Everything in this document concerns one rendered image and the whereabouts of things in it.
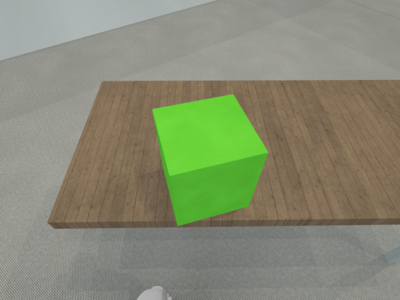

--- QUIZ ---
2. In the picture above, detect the table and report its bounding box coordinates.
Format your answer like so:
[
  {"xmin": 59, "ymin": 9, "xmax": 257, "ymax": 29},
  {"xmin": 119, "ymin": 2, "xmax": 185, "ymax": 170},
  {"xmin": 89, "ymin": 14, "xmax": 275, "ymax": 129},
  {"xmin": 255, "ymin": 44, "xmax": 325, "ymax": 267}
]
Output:
[{"xmin": 47, "ymin": 80, "xmax": 400, "ymax": 263}]

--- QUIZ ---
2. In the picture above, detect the carton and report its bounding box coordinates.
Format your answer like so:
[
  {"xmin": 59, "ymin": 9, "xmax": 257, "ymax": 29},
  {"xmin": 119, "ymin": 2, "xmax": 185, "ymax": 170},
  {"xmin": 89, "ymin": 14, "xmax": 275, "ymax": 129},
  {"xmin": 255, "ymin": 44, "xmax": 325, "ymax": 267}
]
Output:
[{"xmin": 152, "ymin": 94, "xmax": 268, "ymax": 226}]

